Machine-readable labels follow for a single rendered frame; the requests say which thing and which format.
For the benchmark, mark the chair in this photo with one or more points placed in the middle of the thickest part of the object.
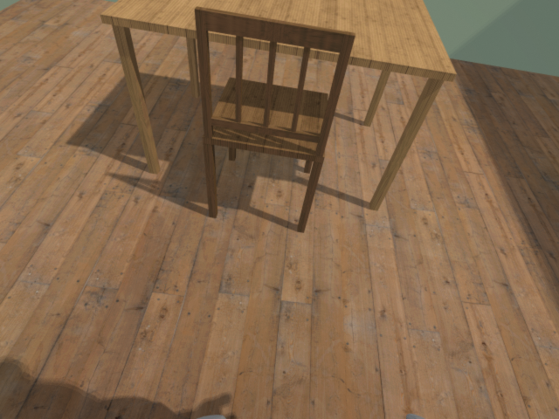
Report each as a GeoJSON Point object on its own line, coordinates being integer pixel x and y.
{"type": "Point", "coordinates": [262, 117]}

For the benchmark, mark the table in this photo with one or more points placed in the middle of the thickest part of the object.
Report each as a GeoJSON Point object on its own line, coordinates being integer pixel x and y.
{"type": "Point", "coordinates": [390, 35]}

